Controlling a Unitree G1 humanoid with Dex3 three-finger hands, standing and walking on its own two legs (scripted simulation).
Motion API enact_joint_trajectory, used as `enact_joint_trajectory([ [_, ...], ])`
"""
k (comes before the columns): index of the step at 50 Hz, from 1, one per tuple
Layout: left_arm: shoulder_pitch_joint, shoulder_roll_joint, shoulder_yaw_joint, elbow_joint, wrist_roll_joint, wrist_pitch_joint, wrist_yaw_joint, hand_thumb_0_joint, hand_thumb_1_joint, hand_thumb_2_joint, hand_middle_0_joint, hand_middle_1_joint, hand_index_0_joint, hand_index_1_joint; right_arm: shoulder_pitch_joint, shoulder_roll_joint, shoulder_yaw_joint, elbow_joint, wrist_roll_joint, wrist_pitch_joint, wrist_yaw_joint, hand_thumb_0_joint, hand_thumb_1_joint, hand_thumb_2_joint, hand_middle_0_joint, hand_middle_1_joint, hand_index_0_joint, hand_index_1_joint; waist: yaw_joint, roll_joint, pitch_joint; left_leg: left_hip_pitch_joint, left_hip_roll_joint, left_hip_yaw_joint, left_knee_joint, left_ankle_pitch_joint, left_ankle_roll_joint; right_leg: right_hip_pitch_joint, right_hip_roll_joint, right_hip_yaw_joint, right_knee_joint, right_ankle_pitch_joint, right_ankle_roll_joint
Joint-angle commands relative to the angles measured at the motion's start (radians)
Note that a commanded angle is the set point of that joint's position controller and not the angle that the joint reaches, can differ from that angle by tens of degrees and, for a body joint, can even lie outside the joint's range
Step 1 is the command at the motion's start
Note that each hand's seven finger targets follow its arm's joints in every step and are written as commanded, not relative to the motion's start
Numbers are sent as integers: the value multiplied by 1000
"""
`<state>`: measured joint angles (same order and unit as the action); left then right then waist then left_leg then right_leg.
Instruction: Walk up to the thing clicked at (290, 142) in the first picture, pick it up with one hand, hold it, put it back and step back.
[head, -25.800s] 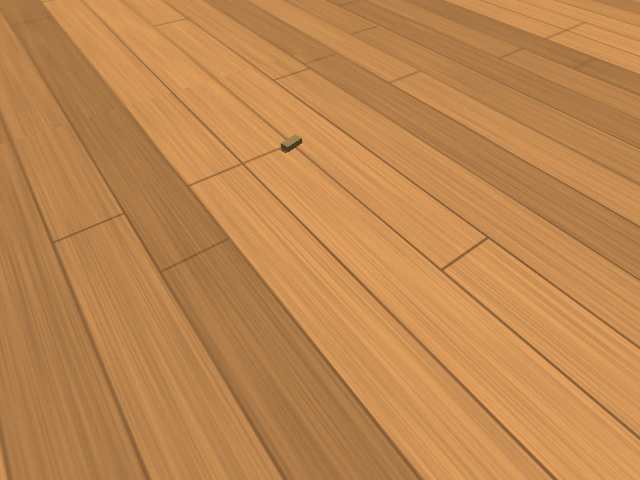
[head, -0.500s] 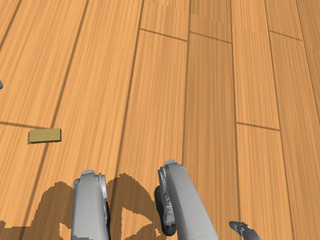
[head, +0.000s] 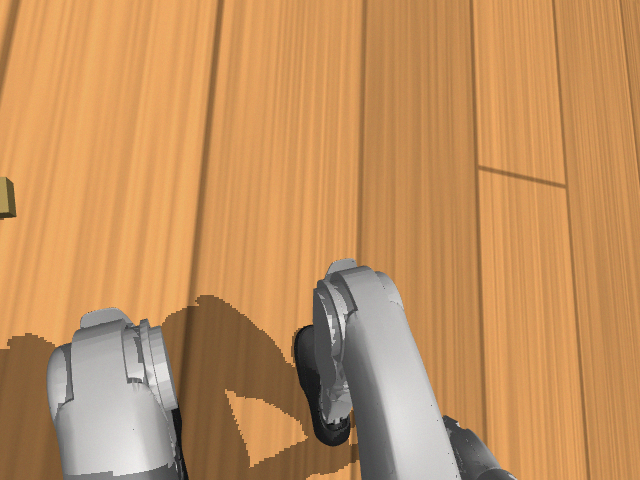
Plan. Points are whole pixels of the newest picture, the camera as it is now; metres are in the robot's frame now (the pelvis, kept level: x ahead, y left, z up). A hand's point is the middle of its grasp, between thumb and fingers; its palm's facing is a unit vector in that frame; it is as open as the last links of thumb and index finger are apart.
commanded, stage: approach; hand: left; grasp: from above
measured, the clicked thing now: out of the picture +0.48 +0.36 -0.32
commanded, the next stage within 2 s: rest palm in 0.30 s
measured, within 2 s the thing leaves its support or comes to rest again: neither
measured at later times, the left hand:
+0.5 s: hand out of the picture +0.46 +0.38 -0.19, palm faces -0.45 -0.04 -0.89, open 14.1 cm
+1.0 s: hand out of the picture +0.44 +0.33 -0.25, palm faces -0.37 -0.09 -0.93, open 14.4 cm
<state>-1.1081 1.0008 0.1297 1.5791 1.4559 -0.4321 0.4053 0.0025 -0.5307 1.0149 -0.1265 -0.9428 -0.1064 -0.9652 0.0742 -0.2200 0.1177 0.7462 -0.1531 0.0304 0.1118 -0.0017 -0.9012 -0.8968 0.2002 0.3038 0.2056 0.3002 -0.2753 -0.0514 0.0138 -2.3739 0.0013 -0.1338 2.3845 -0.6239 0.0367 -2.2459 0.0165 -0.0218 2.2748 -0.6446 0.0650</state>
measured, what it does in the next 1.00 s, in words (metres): stands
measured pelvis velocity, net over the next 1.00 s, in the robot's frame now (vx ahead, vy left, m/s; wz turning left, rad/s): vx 0.01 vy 0.00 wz -0.08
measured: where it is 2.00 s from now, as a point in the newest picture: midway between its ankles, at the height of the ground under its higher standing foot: (249, 431)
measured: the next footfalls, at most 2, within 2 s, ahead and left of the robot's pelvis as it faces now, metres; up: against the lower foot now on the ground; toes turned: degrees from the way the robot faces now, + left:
none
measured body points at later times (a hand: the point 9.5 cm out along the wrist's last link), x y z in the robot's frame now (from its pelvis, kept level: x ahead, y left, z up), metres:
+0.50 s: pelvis +0.02 -0.01 -0.02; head +0.27 +0.09 +0.34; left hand +0.48 +0.38 -0.14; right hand +0.10 -0.29 -0.11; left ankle +0.08 +0.12 -0.30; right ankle +0.12 -0.15 -0.30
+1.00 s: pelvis +0.01 +0.00 -0.04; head +0.25 +0.14 +0.32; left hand +0.46 +0.34 -0.19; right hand +0.11 -0.29 -0.09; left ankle +0.08 +0.12 -0.30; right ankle +0.12 -0.15 -0.30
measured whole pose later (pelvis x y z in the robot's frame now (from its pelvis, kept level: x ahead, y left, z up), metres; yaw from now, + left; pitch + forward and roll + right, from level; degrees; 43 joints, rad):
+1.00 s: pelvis +0.01 +0.00 -0.04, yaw -5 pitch +27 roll -14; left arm -0.91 1.04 0.18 1.59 1.55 -0.51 0.65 0.00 -0.55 1.01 -0.09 -0.92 -0.07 -0.95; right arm -0.01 -0.27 0.19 0.74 -0.23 0.05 0.14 0.00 -0.90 -0.90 0.20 0.30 0.21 0.30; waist -0.29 -0.16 0.03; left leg -2.36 0.03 -0.23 2.58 -0.72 0.02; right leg -2.24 0.08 -0.09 2.41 -0.68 0.03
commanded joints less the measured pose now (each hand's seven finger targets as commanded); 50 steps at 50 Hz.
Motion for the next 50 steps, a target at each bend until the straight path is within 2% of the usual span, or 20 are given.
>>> enact_joint_trajectory([
  [1, -289, 285, 32, -124, -40, 16, 35, 0, -537, 986, -91, -974, -91, -974, 246, -317, -74, -8, -18, -21, -7, 0, -901, -892, 199, 300, 199, 300, -25, 405, -710, 661, 2, 32, -217, 86, -15, 212, 18, -147, -168, 119, -83],
  [5, -209, 312, 57, -106, -45, 5, 44, 0, -548, 979, -88, -969, -87, -969, 242, -328, -59, -34, -27, -33, 4, 0, -901, -892, 199, 300, 199, 300, -21, 404, -687, 649, 7, 30, -183, 140, -21, 237, 32, -164, -129, 164, -86],
  [8, -143, 363, 96, -139, -29, -2, 62, 0, -532, 978, -107, -939, -99, -947, 236, -333, -52, -55, -29, -38, 11, 0, -900, -892, 199, 300, 199, 300, 0, 464, -693, 672, 10, 40, -165, 201, -25, 271, 43, -167, -106, 210, -89],
  [12, -75, 435, 188, -304, -61, -3, 92, 0, -542, 1006, -128, -874, -98, -904, 220, -347, -69, -66, -26, -39, 21, 0, -898, -891, 199, 299, 199, 299, 45, 540, -771, 739, 17, 47, -149, 305, -33, 321, 49, -163, -79, 282, -89],
  [16, -22, 438, 228, -408, -106, 24, 88, 0, -532, 986, -142, -846, -110, -878, 191, -341, -91, -74, -13, -36, 27, 0, -897, -892, 199, 299, 199, 299, 76, 577, -782, 738, 21, 58, -143, 320, -31, 315, 50, -148, -71, 291, -92],
  [20, 50, 341, 170, -353, -139, 62, 21, 0, -461, 1014, -201, -842, -164, -879, 192, -329, -104, -58, 0, -25, 34, 0, -898, -893, 200, 300, 199, 300, 82, 508, -714, 655, 19, 62, -149, 273, -18, 298, 50, -144, -108, 266, -89],
  [23, 62, 246, 87, -291, -156, 74, -54, 0, -526, 969, -126, -847, -98, -875, 217, -329, -101, -39, -3, -11, 40, 0, -898, -897, 200, 300, 199, 300, 51, 392, -637, 565, 12, 48, -157, 222, -8, 305, 47, -156, -129, 239, -85],
  [24, 83, 250, 93, -266, -159, 73, -76, 0, -521, 963, -111, -879, -95, -895, 197, -349, -110, -75, -3, -9, 39, 0, -897, -896, 200, 300, 199, 300, 40, 337, -654, 562, 15, 40, -148, 233, -4, 322, 48, -164, -132, 255, -80],
  [28, -2, 149, -3, -238, -202, 10, -143, 0, -479, 930, -107, -938, -118, -927, 210, -348, -93, -35, -10, -2, 33, 0, -898, -897, 200, 300, 199, 300, -25, 215, -551, 484, 14, 21, -137, 111, -2, 311, 47, -178, -153, 172, -72],
  [29, -54, 157, -16, -238, -215, -16, -152, 0, -475, 927, -109, -938, -122, -924, 197, -349, -79, -25, -9, -2, 28, 0, -898, -897, 200, 300, 200, 300, -38, 197, -511, 459, 16, 14, -132, 48, 3, 285, 49, -176, -155, 114, -76],
  [32, -84, 232, 10, -217, -218, -104, -149, 0, -472, 934, -120, -925, -125, -919, 166, -351, -50, -32, -32, 2, 19, 0, -898, -898, 200, 300, 200, 300, -29, 205, -493, 470, 14, 19, -117, 20, 6, 325, 51, -158, -173, 72, -78],
  [33, -80, 258, 31, -201, -210, -134, -135, 0, -486, 946, -121, -914, -118, -918, 144, -358, -42, -31, -39, 9, 18, 0, -899, -898, 200, 300, 200, 300, -9, 217, -489, 484, 15, 20, -109, 19, 4, 314, 52, -156, -167, 60, -84],
  [35, -99, 289, 32, -207, -161, -191, -98, 0, -533, 991, -98, -923, -81, -940, 102, -357, -19, -43, -53, 22, 18, 0, -899, -899, 200, 300, 200, 300, -5, 289, -534, 564, 22, 16, -101, 55, -5, 307, 59, -158, -138, 84, -91],
  [36, -97, 330, 56, -195, -129, -210, -69, 0, -543, 1001, -85, -937, -69, -954, 90, -357, -10, -42, -59, 32, 18, 0, -899, -899, 200, 300, 199, 300, 4, 321, -563, 599, 26, 11, -107, 66, -7, 305, 62, -158, -121, 90, -94],
  [41, -76, 396, 118, -207, -5, -233, 134, 0, -598, 1036, -71, -911, -32, -950, 29, -374, -5, -40, -79, 48, 12, 0, -897, -899, 200, 299, 199, 299, 20, 469, -612, 727, 37, -2, -138, 180, -32, 246, 73, -190, -53, 170, -96],
  [42, -66, 383, 102, -192, 28, -218, 176, 0, -581, 1016, -65, -925, -37, -953, 23, -376, -6, -30, -89, 49, 10, 0, -896, -898, 200, 299, 199, 299, 22, 488, -617, 729, 38, 4, -148, 180, -38, 227, 79, -197, -50, 165, -99],
  [46, -66, 362, 110, -139, 64, -109, 307, 0, -596, 1017, -78, -912, -42, -949, 3, -380, -35, -29, -88, 24, 11, 0, -901, -898, 199, 299, 199, 299, 12, 522, -613, 705, 43, 3, -131, 182, -53, 151, 84, -205, -21, 173, -101],
  [48, -112, 360, 103, -126, 63, -39, 345, 0, -578, 995, -80, -923, -53, -949, 4, -377, -39, -20, -82, 13, 12, 0, -902, -898, 199, 299, 199, 299, 7, 537, -618, 658, 38, 8, -119, 168, -53, 140, 86, -203, -14, 178, -103],
  [49, -110, 340, 75, -88, 64, -1, 347, 0, -572, 992, -75, -934, -53, -955, 4, -371, -36, -19, -80, 4, 14, 0, -903, -898, 199, 299, 199, 299, 10, 542, -605, 640, 38, 12, -117, 156, -53, 116, 88, -202, -3, 173, -107],
  [50, -141, 323, 72, -76, 52, 30, 347, 0, -573, 991, -71, -941, -52, -960, 11, -370, -39, -23, -78, -9, 17, 0, -903, -898, 199, 299, 199, 299, -8, 556, -583, 611, 34, 15, -110, 145, -52, 113, 83, -202, 2, 178, -104],
])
